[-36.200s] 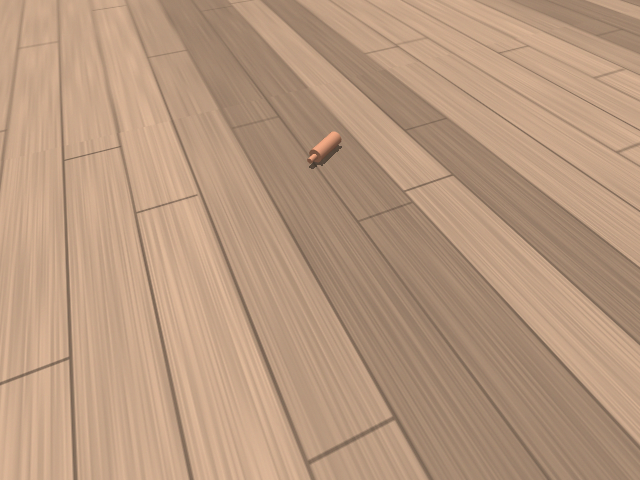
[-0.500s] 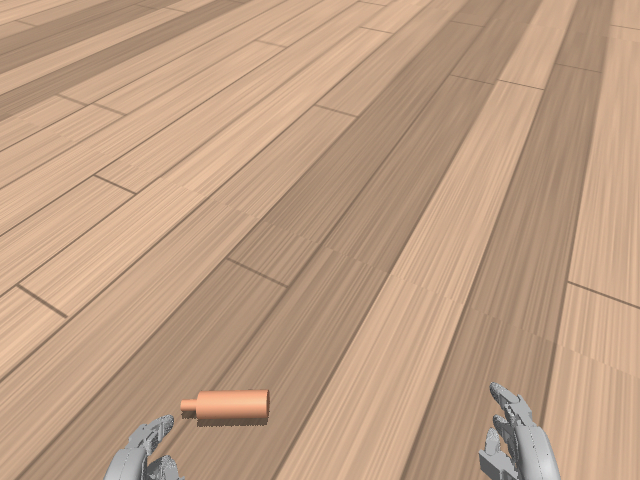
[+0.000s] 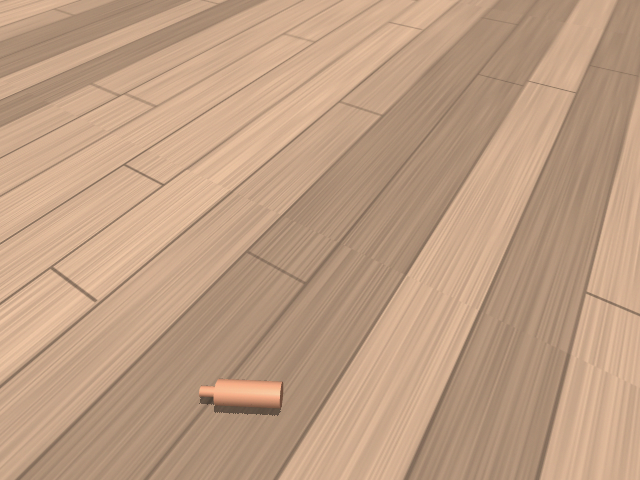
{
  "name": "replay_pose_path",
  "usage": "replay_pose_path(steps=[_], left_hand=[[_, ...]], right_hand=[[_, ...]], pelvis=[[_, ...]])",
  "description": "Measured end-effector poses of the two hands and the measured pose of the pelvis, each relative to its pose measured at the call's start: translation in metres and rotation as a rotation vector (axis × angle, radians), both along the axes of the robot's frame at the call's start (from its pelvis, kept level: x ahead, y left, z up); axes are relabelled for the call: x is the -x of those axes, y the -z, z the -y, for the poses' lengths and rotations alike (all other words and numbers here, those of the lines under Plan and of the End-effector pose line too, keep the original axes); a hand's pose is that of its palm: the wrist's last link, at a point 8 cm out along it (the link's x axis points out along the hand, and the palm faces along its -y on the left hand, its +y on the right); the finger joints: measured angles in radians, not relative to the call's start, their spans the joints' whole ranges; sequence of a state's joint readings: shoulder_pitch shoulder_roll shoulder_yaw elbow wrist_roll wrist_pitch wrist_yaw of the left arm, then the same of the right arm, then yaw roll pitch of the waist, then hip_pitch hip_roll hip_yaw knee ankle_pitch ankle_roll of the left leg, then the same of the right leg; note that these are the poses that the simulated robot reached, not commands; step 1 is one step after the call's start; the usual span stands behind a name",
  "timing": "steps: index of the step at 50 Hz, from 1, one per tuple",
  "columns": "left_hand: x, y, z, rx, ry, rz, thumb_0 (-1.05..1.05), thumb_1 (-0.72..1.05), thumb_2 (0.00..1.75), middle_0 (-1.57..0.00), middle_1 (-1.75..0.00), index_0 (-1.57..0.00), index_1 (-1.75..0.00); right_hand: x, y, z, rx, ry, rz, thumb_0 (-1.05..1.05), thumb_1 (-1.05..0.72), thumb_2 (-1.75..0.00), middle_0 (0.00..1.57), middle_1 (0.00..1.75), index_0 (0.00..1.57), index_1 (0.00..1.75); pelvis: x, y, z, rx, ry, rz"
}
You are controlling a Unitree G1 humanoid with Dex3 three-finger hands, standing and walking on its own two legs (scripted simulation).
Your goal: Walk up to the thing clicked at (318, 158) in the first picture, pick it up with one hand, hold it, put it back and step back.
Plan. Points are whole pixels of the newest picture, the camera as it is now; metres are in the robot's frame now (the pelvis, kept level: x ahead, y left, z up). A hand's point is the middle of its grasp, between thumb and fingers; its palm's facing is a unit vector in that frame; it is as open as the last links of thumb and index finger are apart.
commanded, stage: stand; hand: left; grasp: from above
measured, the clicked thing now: (241, 392) +0.49 +0.27 -0.72
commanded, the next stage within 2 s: none
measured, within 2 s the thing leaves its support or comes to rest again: neither
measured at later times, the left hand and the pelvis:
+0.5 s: hand out of the picture +0.04 +0.24 -0.14, palm faces +0.03 -0.94 -0.34, open 7.4 cm; pelvis +0.00 +0.00 +0.02, yaw +0 degrees
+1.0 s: hand out of the picture +0.06 +0.24 -0.14, palm faces +0.01 -0.94 -0.33, open 7.4 cm; pelvis +0.00 -0.01 +0.03, yaw +0 degrees
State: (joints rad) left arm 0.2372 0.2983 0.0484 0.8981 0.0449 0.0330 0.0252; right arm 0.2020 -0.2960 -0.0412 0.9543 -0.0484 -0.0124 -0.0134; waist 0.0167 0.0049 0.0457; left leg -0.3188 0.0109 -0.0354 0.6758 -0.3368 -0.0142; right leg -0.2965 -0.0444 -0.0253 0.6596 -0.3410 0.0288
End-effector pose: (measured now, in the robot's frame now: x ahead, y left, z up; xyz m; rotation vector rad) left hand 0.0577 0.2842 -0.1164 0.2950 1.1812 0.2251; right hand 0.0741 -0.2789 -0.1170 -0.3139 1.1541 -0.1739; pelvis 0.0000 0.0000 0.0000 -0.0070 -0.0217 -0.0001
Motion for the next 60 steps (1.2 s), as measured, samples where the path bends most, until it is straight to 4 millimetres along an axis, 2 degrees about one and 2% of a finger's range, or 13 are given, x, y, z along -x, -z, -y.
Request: replay_pose_path(steps=[6, 13, 28, 44, 60], left_hand=[[0.025, -0.002, 0.004, 0.018, -0.04, -0.086, 0.01, 0.91, 0.9, -0.2, -0.3, -0.2, -0.3], [0.032, -0.006, 0.005, 0.02, -0.05, -0.115, 0.01, 0.91, 0.9, -0.2, -0.3, -0.2, -0.3], [0.019, -0.016, -0.001, -0.001, -0.04, -0.097, 0.01, 0.91, 0.9, -0.2, -0.3, -0.2, -0.3], [0.005, -0.017, 0.004, 0.008, -0.02, -0.091, 0.01, 0.91, 0.9, -0.2, -0.3, -0.2, -0.3], [-0.009, -0.019, 0.003, 0.009, -0.015, -0.086, 0.01, 0.91, 0.9, -0.2, -0.3, -0.2, -0.3]], right_hand=[[0.012, -0.002, -0.005, -0.018, 0.02, -0.057, 0.0, -0.91, -0.9, 0.2, 0.3, 0.2, 0.3], [0.015, -0.005, -0.009, -0.032, 0.029, -0.073, 0.0, -0.91, -0.9, 0.21, 0.3, 0.2, 0.3], [0.017, -0.009, 0.003, -0.026, 0.039, -0.082, 0.0, -0.91, -0.9, 0.21, 0.3, 0.2, 0.3], [0.019, -0.013, 0.015, -0.01, 0.045, -0.104, 0.0, -0.91, -0.9, 0.2, 0.3, 0.2, 0.3], [0.008, -0.014, 0.015, -0.011, 0.038, -0.097, 0.0, -0.91, -0.9, 0.21, 0.3, 0.2, 0.3]], pelvis=[[-0.002, -0.011, 0.0, 0.0, -0.004, 0.025], [0.0, -0.018, 0.0, -0.002, -0.004, 0.045], [0.002, -0.023, 0.004, -0.003, -0.004, 0.052], [-0.001, -0.025, 0.008, -0.001, 0.0, 0.043], [-0.008, -0.026, 0.009, -0.004, 0.005, 0.033]])
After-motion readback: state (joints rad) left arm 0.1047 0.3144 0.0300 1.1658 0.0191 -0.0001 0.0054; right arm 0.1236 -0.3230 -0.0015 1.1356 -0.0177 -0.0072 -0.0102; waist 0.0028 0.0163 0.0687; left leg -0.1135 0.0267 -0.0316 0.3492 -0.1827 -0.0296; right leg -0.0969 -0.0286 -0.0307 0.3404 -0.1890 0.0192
